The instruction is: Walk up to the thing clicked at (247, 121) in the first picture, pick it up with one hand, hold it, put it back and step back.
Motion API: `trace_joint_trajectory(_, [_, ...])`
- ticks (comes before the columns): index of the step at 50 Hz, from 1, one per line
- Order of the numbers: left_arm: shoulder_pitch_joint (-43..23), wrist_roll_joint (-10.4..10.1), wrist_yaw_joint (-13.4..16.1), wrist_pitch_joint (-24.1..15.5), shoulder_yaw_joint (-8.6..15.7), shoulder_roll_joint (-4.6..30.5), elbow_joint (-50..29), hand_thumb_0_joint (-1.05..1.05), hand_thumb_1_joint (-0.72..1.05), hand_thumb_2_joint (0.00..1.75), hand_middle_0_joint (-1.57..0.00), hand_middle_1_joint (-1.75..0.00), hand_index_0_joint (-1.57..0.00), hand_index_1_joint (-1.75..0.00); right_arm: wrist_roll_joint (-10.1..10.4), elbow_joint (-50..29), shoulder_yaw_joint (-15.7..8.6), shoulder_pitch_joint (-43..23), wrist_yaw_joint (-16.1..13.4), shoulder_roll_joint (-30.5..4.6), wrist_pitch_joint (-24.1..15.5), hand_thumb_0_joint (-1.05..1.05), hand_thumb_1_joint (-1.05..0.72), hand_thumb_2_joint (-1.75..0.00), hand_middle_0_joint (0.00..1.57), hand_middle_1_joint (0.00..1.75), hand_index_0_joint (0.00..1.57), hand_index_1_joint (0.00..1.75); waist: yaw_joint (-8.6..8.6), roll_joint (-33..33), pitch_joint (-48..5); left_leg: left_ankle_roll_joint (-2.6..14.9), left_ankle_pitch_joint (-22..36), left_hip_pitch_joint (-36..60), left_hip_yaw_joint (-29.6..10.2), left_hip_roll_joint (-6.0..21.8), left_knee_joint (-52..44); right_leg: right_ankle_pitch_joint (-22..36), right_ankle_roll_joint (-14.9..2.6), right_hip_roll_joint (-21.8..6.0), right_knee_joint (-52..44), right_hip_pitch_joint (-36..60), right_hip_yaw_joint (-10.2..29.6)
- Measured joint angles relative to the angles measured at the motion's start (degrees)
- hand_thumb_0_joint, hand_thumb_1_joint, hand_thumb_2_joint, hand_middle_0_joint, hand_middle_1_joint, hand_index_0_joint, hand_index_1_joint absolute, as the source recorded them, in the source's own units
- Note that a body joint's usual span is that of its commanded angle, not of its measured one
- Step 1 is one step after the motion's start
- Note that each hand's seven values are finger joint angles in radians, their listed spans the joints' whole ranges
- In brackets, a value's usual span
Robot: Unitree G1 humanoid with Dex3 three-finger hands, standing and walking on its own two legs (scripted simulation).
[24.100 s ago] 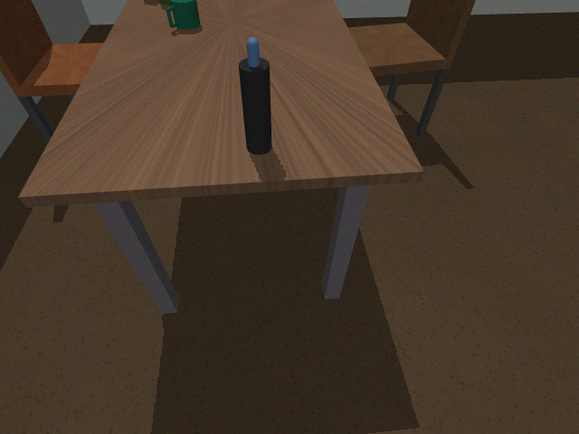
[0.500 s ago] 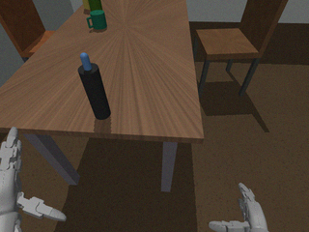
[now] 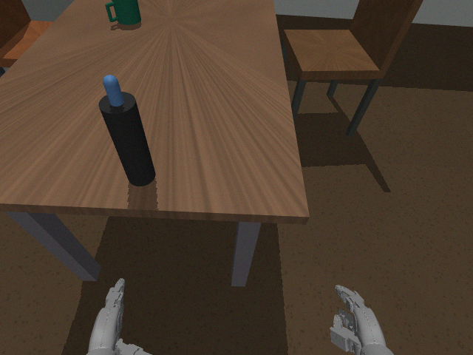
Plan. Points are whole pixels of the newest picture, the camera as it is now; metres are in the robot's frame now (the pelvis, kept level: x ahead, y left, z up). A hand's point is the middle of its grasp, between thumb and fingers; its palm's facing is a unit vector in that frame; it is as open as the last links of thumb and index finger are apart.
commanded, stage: home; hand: left
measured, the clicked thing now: (128, 135) +0.45 +0.21 +0.11
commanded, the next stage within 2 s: none
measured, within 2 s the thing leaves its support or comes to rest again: neither
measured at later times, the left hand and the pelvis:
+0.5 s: hand (126, 345) +0.15 +0.20 -0.13, palm faces -0.04 -0.95 -0.31, open 17.6 cm; pelvis +0.01 -0.01 +0.00, yaw +0 degrees
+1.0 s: hand out of the picture +0.01 +0.25 -0.15, palm faces -0.05 -0.93 -0.36, open 17.5 cm; pelvis -0.03 -0.01 +0.01, yaw +0 degrees
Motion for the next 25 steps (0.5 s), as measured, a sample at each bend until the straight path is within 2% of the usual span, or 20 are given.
trace_joint_trajectory(8, [-1.65, -0.71, 1.64, 2.02, -0.1, 1.08, 1.5, -0.02, -0.57, 0.04, -0.05, -0.05, -0.05, -0.05, 0.43, 1.64, -0.5, 1.96, 0.01, -1.38, 2.08, 0.01, -0.9, -0.9, 0.21, 0.3, 0.2, 0.3, -0.67, 1.83, -0.75, 0.06, -1.03, 0.84, 0.27, 0.19, 0.19, -0.69, 0.07, 0.18, -0.21, 0.9, 0.27])
trace_joint_trajectory(18, [-2.82, -0.55, 1.71, 3.86, -0.47, -0.19, 2.89, -0.01, -0.56, 0.05, -0.05, -0.05, -0.05, -0.05, 0.64, 1.47, -0.7, 2.24, 0.28, -1.51, 4.2, 0.01, -0.9, -0.9, 0.21, 0.3, 0.2, 0.3, -0.52, 1.43, -0.46, -0.2, -0.77, 1.37, 0.5, 0.33, -0.52, -0.86, -0.19, 0.32, 0.04, 0.88, 0.49])
trace_joint_trajectory(21, [-3.93, 1.66, -0.02, 3.94, -1.78, 2.14, 7.02, -0.01, -0.56, 0.05, -0.05, -0.05, -0.05, -0.05, -1.72, 3.61, -0.59, 0.83, 1.77, -2.77, 4.96, 0.01, -0.9, -0.9, 0.21, 0.3, 0.2, 0.3, -0.8, 1.36, -0.87, -0.26, -0.85, 1.22, 0.38, 0.21, 0.01, -1.25, -0.37, 0.2, 1.05, 0.57, 0.36])
trace_joint_trajectory(25, [-4.08, 1.99, -1.66, 5.3, -1.73, 5.71, 13.4, -0.01, -0.56, 0.04, -0.06, -0.05, -0.05, -0.05, -1.96, 6.9, -1.4, -0.12, 2.94, -5.37, 6.12, 0.01, -0.9, -0.9, 0.21, 0.3, 0.2, 0.31, -1.18, 1.9, -1.82, -0.25, -0.68, 2.49, 0.28, -0.13, -0.25, -1.6, -0.36, -0.15, 1.59, 1.55, 0.26])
